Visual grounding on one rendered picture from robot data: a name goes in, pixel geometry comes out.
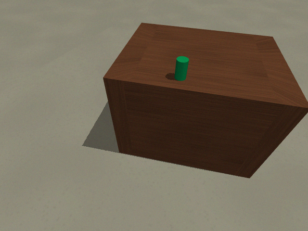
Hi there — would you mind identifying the can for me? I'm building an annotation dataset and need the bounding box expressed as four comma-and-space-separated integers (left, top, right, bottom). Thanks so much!
174, 56, 189, 81

